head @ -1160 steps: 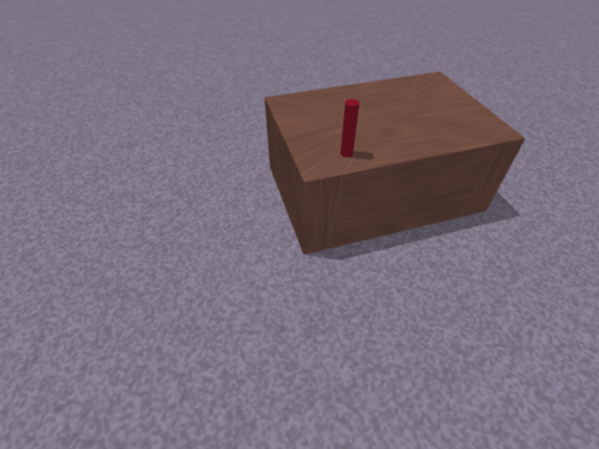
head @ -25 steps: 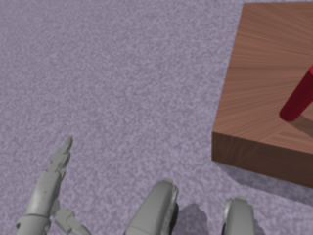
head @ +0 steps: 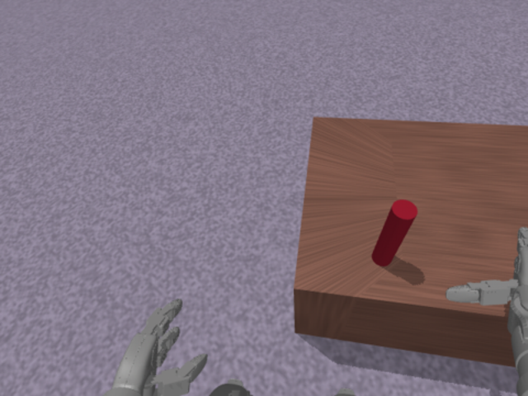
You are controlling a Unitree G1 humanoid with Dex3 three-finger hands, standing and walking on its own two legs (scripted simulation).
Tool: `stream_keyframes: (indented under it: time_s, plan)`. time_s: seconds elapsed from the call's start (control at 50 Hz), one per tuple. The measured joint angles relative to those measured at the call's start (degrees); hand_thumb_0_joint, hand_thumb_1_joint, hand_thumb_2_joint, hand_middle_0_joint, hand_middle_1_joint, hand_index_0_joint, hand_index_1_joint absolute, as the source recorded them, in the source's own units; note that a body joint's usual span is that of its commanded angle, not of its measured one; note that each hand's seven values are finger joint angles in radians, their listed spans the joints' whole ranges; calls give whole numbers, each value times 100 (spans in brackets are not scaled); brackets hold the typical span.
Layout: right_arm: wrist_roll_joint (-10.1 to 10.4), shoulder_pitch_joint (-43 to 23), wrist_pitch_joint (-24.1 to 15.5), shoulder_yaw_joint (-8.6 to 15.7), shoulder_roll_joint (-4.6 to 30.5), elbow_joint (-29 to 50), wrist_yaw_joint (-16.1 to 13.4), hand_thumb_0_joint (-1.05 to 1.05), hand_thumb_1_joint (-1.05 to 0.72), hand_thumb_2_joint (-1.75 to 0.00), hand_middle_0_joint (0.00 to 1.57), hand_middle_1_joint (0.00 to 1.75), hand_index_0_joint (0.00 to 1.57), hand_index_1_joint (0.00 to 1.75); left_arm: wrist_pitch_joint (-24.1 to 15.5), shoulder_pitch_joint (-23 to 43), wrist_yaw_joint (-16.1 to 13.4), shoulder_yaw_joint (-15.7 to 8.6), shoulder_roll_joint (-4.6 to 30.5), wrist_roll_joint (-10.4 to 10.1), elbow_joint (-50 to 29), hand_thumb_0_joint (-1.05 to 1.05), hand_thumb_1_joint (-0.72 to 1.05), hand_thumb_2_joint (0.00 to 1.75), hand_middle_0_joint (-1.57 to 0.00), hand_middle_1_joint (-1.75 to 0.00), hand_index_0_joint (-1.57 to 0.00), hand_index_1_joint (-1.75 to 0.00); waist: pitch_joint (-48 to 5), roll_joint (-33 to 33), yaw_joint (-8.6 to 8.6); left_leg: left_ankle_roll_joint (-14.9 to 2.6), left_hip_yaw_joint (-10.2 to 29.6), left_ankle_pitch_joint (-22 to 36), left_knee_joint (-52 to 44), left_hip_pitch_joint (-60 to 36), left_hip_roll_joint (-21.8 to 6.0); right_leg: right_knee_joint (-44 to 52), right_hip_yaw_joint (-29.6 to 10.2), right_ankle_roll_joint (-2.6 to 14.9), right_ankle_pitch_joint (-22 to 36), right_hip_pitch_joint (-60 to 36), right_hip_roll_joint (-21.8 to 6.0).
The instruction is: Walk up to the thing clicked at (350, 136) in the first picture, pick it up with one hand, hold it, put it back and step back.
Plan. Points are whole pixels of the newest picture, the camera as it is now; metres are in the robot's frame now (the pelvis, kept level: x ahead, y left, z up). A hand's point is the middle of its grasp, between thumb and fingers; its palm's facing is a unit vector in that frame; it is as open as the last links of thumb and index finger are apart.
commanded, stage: home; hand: right
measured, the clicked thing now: (391, 236) +0.49 -0.20 -0.18
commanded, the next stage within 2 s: none
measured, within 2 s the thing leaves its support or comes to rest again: neither
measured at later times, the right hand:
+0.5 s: hand (411, 392) +0.18 -0.16 -0.04, palm faces +0.15 +0.97 -0.21, open 17.6 cm
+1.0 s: hand out of the picture +0.17 -0.16 -0.03, palm faces +0.15 +0.96 -0.22, open 17.5 cm
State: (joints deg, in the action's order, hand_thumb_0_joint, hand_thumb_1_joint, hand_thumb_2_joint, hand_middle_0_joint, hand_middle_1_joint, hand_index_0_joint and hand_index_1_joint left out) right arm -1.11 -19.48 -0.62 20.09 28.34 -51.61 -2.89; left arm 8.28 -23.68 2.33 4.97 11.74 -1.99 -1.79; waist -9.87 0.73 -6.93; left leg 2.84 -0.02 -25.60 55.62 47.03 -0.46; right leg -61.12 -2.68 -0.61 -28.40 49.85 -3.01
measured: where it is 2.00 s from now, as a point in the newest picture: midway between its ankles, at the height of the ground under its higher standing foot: outside the picture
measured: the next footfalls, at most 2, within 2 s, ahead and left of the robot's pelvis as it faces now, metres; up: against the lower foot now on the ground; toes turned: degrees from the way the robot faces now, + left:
none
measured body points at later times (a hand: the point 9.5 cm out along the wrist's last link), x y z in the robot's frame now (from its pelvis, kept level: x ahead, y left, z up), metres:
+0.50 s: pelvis +0.01 +0.02 +0.02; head +0.04 +0.02 +0.47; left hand +0.19 +0.25 -0.02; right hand +0.17 -0.21 -0.02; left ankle +0.01 +0.16 -0.67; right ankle +0.01 -0.12 -0.67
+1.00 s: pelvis +0.00 +0.03 +0.02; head +0.03 +0.03 +0.46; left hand +0.17 +0.25 -0.02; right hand +0.16 -0.21 -0.02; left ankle +0.01 +0.16 -0.67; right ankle +0.01 -0.12 -0.67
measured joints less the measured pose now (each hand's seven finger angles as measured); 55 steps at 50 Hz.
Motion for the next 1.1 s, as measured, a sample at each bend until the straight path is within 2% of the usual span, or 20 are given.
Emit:
stream_keyframes:
  time_s: [0.08,0.18,0.28,0.38,0.46,0.54,0.72,0.88,1.1]
  plan:
    - [146,820,174,-441,-550,969,-61,-1,53,-6,6,5,6,6,106,74,-168,-257,163,-45,539,0,63,74,-18,-25,-18,-26,118,-111,193,3,23,10,-195,-406,-51,263,41,-1,49,-438,43]
    - [295,1820,139,-906,-1035,2176,-185,-1,54,-6,6,5,6,5,149,66,-379,-271,184,-32,704,1,78,83,-19,-28,-19,-28,369,-215,353,-9,41,53,-428,-872,-68,586,75,-36,136,-952,51]
    - [373,2784,168,-1341,-1375,3043,-250,-1,55,-5,6,5,6,5,121,92,-456,-230,-22,-24,848,1,86,87,-20,-29,-20,-29,352,-162,468,-40,29,53,-571,-1166,-81,814,75,-73,186,-1282,59]
    - [410,3749,278,-1759,-1637,3787,-263,-1,56,-5,6,5,6,5,130,110,-519,-382,-71,-39,925,1,89,89,-20,-30,-20,-30,268,-16,580,-55,33,-9,-567,-1331,-109,906,85,-89,180,-1489,83]
    - [392,4293,387,-1982,-1769,4152,-227,-1,56,-4,6,5,6,5,111,75,-578,-505,-20,-45,856,1,90,90,-20,-30,-20,-30,262,6,673,-80,45,-69,-474,-1360,-126,916,97,-115,175,-1567,98]
    - [370,4498,411,-2046,-1798,4348,-211,-1,57,-4,6,5,6,5,48,16,-642,-529,2,-29,745,1,90,90,-20,-30,-20,-30,334,-50,722,-120,20,-109,-362,-1330,-134,898,68,-156,197,-1567,108]
    - [306,4360,285,-1960,-1706,4535,-214,-1,56,-4,6,5,6,5,-87,-147,-688,-491,-6,17,643,1,90,90,-20,-30,-20,-30,412,-101,708,-172,23,-127,-179,-1177,-126,821,61,-208,236,-1465,104]
    - [287,4455,203,-2011,-1791,4526,-200,-1,56,-5,6,5,6,5,-20,-233,-687,-521,-44,15,594,2,90,90,-20,-30,-20,-30,324,-82,688,-142,101,-141,-101,-1127,-133,754,135,-182,205,-1448,112]
    - [272,4500,170,-1995,-1693,4611,-236,-1,55,-5,6,5,6,5,-85,-206,-687,-550,-100,15,553,1,90,90,-20,-30,-20,-30,375,-127,730,-99,111,-116,-103,-1101,-153,680,142,-138,189,-1384,133]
